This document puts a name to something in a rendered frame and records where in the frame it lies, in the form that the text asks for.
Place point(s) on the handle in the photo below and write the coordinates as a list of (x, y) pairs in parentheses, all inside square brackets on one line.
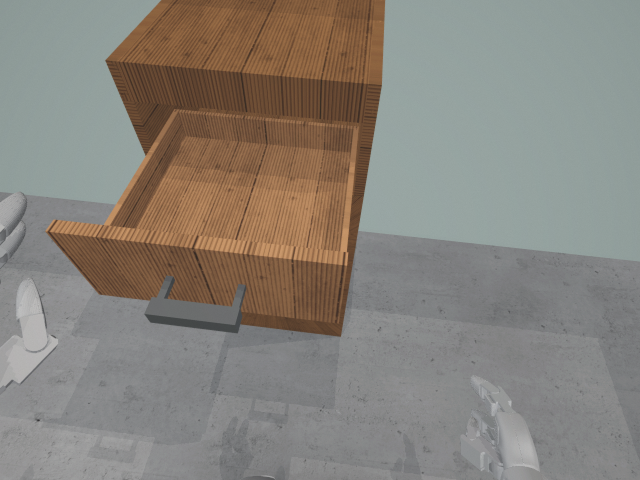
[(162, 310)]

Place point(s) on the right robot hand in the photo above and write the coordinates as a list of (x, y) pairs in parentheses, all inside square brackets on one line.
[(507, 441)]

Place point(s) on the drawer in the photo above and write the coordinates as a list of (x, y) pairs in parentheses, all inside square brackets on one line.
[(221, 200)]

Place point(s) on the left robot hand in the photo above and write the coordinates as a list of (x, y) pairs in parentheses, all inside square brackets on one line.
[(20, 356)]

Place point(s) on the cabinet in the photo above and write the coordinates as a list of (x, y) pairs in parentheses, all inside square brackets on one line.
[(304, 60)]

